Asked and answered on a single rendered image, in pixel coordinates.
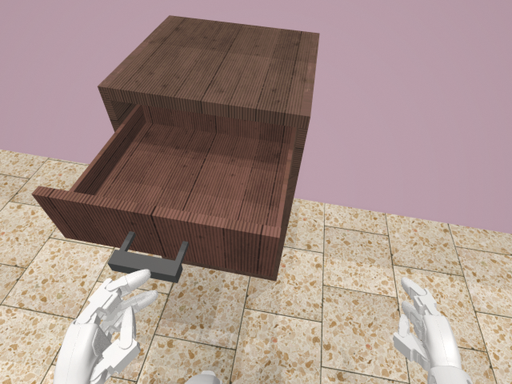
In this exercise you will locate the drawer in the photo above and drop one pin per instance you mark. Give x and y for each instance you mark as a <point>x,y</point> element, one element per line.
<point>170,176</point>

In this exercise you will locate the handle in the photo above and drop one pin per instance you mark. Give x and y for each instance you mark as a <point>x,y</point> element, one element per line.
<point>160,268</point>

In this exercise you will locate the robot right forearm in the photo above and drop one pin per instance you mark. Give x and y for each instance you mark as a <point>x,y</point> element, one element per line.
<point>447,375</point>

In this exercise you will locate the robot right hand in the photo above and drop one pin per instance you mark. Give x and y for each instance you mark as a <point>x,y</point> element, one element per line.
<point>433,330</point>

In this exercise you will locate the robot left hand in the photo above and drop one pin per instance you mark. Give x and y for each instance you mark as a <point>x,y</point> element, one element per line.
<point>86,340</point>

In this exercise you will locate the cabinet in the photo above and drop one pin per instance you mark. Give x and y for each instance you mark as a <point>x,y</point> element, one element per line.
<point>226,69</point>

